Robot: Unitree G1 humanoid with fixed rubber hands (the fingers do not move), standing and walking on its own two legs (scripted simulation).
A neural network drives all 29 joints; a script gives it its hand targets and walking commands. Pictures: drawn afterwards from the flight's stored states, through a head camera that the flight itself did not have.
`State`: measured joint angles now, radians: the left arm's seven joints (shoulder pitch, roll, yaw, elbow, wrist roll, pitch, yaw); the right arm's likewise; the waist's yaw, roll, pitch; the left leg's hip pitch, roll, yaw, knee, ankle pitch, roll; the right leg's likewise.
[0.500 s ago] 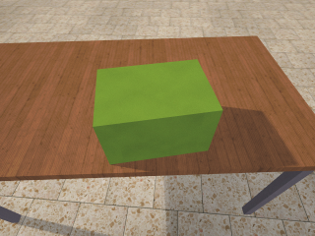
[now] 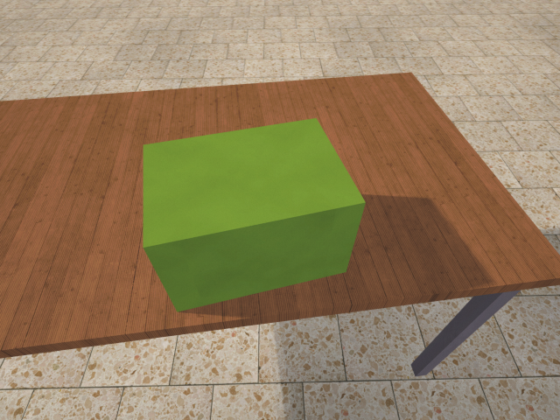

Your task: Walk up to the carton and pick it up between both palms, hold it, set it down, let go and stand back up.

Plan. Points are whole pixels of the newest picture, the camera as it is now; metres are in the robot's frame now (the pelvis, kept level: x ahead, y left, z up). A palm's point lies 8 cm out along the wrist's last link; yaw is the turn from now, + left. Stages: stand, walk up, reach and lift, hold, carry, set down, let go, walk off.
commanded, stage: walk up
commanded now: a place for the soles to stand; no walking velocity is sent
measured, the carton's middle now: (249, 211) +0.45 +0.05 +0.03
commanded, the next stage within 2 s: reach and lift in 0.10 s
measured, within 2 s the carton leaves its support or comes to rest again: neither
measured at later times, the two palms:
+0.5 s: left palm out of the picture +0.12 +0.24 -0.09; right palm (458, 416) +0.15 -0.25 -0.09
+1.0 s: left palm out of the picture +0.11 +0.25 -0.05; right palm (453, 412) +0.15 -0.24 -0.07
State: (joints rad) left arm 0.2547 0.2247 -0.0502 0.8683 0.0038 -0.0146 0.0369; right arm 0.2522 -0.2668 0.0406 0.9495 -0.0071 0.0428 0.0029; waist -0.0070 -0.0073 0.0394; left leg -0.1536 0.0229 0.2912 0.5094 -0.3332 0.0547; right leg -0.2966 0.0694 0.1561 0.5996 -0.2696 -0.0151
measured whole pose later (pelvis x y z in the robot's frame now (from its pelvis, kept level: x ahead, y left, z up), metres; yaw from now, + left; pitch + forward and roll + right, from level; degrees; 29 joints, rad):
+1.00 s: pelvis -0.02 -0.03 +0.01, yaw +9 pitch -5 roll +0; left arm 0.18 0.29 0.03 0.48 -0.04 0.16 -0.02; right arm 0.27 -0.18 -0.07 0.51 0.04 -0.01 0.01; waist -0.01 0.02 0.08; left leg -0.13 0.02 0.10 0.47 -0.25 0.02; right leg -0.16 0.03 -0.06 0.45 -0.20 -0.05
